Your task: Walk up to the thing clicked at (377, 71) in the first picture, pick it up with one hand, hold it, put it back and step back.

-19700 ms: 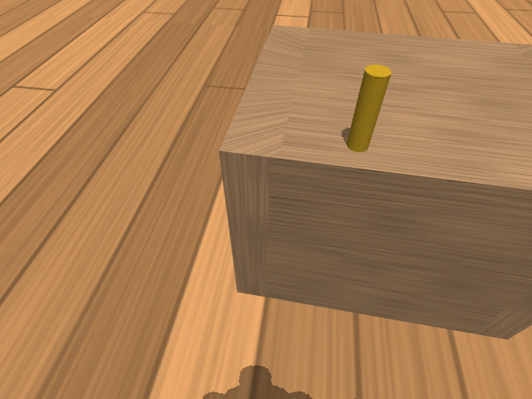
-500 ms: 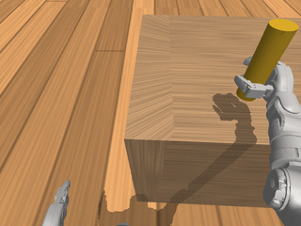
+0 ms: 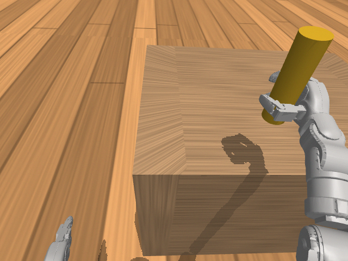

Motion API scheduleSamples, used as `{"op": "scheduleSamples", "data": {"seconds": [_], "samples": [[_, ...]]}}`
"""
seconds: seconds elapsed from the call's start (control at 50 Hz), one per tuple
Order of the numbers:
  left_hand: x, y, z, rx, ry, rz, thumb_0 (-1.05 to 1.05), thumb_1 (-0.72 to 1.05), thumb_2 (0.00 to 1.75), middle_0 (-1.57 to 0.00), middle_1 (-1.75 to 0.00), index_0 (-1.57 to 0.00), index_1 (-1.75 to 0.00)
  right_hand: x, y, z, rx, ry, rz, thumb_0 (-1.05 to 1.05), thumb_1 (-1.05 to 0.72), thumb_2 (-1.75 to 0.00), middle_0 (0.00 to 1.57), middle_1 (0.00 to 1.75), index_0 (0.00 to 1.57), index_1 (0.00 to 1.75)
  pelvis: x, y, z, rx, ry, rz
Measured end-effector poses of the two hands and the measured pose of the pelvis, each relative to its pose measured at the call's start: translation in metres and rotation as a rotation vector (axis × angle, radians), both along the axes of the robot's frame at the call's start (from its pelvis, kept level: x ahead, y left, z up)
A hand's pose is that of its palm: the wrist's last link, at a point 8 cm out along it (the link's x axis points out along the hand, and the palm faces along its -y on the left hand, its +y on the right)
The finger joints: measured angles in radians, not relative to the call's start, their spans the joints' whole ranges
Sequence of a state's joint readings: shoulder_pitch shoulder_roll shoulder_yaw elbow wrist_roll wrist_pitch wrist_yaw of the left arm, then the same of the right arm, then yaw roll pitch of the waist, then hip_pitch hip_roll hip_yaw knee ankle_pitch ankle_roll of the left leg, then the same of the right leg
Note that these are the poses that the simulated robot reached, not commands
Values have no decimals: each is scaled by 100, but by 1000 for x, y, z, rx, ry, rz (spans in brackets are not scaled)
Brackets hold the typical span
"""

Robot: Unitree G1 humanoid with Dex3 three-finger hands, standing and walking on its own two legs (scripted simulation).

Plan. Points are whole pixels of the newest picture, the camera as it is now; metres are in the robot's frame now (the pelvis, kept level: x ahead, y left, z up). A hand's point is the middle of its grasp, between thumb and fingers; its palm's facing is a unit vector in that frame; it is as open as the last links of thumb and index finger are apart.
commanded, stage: lift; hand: right
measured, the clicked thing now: (290, 82) +0.40 -0.20 +0.26
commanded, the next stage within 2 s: hold in 0.68 s
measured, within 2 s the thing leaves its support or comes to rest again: neither
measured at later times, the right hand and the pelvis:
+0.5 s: hand (294, 96) +0.35 -0.18 +0.26, palm faces +0.12 +0.99 -0.01, open 7.5 cm; pelvis -0.01 +0.00 +0.01, yaw -1 degrees
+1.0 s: hand (302, 91) +0.33 -0.18 +0.28, palm faces +0.09 +1.00 -0.01, open 7.5 cm; pelvis -0.01 +0.00 +0.01, yaw -1 degrees
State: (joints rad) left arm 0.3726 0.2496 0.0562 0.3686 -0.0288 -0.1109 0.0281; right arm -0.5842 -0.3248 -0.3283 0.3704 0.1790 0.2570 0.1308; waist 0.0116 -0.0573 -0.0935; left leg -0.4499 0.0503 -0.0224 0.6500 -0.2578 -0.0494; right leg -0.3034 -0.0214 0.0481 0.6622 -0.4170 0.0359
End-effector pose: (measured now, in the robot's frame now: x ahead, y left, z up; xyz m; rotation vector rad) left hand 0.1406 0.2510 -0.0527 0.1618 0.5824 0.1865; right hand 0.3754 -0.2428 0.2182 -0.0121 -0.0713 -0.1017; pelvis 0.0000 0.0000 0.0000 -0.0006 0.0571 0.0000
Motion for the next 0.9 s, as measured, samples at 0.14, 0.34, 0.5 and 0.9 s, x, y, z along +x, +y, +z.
{"op": "scheduleSamples", "data": {"seconds": [0.14, 0.34, 0.5, 0.9], "samples": [[2, 3, -1, -13, -4, -9, -2, -54, 5, -5, -5, -4, -5, -18, 4, 14, -1, 6, 4, 0, 10, -111, 86, 117, 86, 116, -3, 1, 2, -1, -26, -6], [0, 4, -3, -34, -10, -14, -2, -55, 5, -4, -4, -4, -5, -38, 8, 33, -3, 4, -2, 0, 10, -112, 86, 117, 85, 116, -8, 3, 4, -1, -49, -11], [2, 2, -1, -41, -33, -24, -2, -55, 5, -4, -4, -4, -5, -51, 8, 42, -1, 12, -15, 0, 10, -112, 86, 118, 85, 117, -10, 3, 5, -1, -63, -15], [9, -1, 0, -57, -58, -26, -2, -54, 5, -5, -5, -4, -5, -63, 8, 61, -10, 13, -2, 0, 10, -112, 86, 118, 85, 117, -8, -1, 7, 3, -76, -22]]}}
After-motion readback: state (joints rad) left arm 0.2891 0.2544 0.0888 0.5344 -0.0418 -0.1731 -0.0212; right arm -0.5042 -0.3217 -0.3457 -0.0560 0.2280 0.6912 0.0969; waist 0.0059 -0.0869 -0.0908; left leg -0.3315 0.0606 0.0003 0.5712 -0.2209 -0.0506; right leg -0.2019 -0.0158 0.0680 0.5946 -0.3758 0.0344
